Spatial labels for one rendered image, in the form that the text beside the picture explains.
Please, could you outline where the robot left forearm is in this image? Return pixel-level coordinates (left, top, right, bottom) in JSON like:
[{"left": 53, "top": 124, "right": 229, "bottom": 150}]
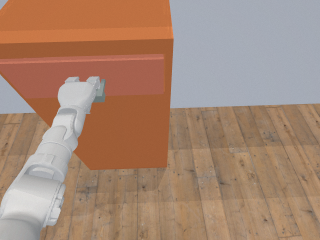
[{"left": 0, "top": 105, "right": 86, "bottom": 218}]

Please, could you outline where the handle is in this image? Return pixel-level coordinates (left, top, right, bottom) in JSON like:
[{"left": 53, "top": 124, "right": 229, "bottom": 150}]
[{"left": 93, "top": 79, "right": 106, "bottom": 103}]

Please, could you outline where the left robot upper arm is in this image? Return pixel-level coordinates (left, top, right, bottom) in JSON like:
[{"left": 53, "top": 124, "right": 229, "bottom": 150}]
[{"left": 0, "top": 174, "right": 66, "bottom": 240}]

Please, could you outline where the cabinet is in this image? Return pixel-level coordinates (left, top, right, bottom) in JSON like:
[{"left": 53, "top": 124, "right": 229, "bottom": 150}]
[{"left": 0, "top": 0, "right": 174, "bottom": 170}]

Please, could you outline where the left robot hand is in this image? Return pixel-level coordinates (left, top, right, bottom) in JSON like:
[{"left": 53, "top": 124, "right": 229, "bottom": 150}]
[{"left": 57, "top": 76, "right": 101, "bottom": 114}]

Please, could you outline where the drawer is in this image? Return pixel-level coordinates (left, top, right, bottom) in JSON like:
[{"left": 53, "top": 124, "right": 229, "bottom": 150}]
[{"left": 0, "top": 54, "right": 164, "bottom": 99}]

